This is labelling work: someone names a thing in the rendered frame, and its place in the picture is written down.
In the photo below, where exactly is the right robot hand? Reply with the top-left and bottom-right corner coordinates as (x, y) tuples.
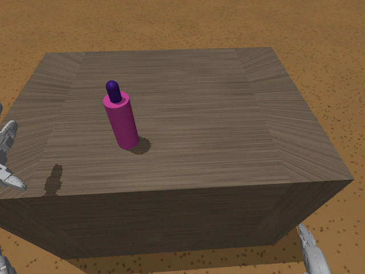
(298, 224), (331, 274)

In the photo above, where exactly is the left robot hand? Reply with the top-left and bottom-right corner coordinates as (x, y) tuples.
(0, 103), (27, 191)

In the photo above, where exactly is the bottle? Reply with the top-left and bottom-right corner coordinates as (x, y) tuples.
(103, 80), (139, 150)

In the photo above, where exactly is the left robot arm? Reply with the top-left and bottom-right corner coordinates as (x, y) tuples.
(0, 247), (17, 274)

